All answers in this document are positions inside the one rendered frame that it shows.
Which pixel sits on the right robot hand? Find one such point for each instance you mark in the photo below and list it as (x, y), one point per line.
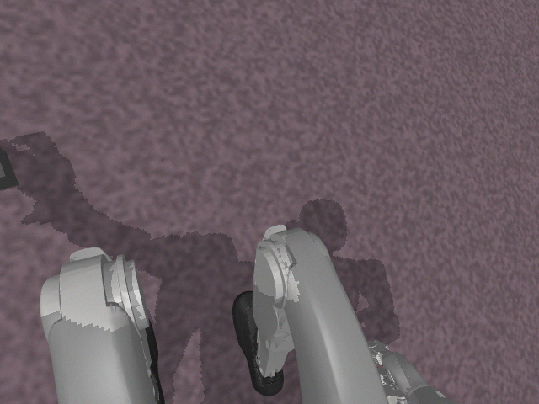
(399, 377)

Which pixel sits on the cube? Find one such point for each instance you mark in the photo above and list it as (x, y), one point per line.
(7, 176)

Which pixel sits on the right robot foot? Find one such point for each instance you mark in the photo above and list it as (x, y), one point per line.
(246, 330)

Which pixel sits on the left robot foot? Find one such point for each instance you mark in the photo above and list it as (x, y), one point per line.
(154, 369)

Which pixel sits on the right robot arm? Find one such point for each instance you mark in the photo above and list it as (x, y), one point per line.
(428, 395)

